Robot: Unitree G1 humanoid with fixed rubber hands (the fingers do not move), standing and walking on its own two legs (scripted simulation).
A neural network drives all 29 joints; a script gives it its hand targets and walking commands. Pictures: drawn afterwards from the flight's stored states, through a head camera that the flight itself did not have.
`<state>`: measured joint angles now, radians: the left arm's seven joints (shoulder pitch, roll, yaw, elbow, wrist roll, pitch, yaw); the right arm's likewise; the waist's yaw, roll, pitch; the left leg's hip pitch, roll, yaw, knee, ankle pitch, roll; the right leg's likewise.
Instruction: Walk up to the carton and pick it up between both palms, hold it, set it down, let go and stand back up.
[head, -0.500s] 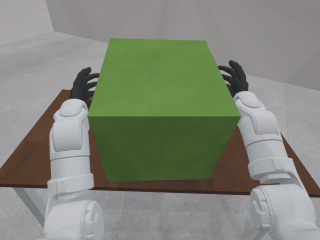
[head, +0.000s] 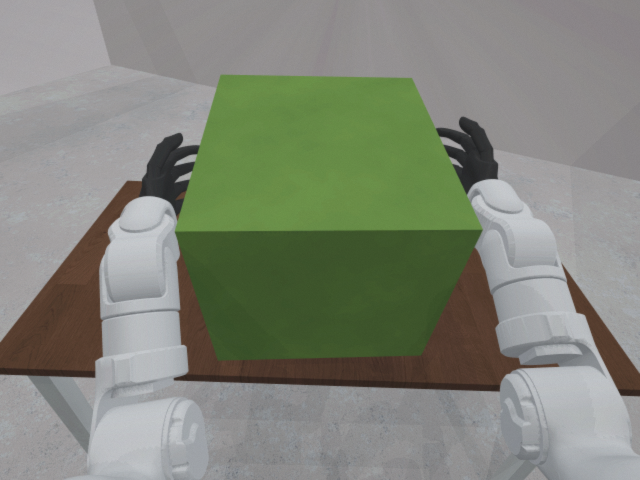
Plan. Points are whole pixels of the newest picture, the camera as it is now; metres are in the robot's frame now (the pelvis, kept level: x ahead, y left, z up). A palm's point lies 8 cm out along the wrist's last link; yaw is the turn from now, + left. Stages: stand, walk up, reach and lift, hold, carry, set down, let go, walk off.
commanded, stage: hold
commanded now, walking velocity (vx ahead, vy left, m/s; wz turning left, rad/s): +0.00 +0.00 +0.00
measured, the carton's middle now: (319, 212) +0.42 +0.00 +0.17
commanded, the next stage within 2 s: none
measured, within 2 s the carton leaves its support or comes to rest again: neither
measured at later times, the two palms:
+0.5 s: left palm (160, 201) +0.35 +0.18 +0.23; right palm (476, 184) +0.36 -0.18 +0.25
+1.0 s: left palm (158, 204) +0.35 +0.18 +0.22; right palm (471, 186) +0.37 -0.18 +0.24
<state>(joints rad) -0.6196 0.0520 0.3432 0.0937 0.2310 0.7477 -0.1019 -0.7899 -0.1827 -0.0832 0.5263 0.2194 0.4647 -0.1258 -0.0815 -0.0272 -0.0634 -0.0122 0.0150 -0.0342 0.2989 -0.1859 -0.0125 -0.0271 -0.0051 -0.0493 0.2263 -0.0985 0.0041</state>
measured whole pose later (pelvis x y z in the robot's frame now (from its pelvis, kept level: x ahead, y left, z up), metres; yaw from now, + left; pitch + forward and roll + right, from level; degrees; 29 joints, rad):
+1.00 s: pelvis +0.00 +0.00 +0.00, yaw +0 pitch -5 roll -1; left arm -0.63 0.06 0.35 0.11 0.23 0.75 -0.10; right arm -0.80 -0.17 -0.09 0.55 0.21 0.45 -0.12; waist -0.07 -0.03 -0.06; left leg -0.02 0.01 -0.03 0.29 -0.18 -0.01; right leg -0.04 -0.01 -0.04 0.23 -0.10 0.00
